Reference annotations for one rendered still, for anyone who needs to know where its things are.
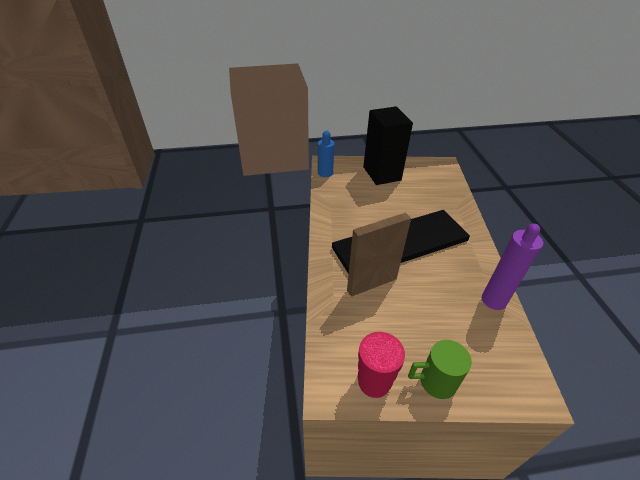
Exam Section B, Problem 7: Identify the bookshelf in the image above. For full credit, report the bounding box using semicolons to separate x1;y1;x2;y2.
0;0;154;196

